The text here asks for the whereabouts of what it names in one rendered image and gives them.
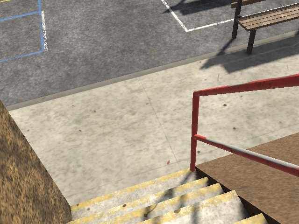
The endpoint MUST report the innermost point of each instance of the stairs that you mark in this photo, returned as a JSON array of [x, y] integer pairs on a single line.
[[178, 198]]

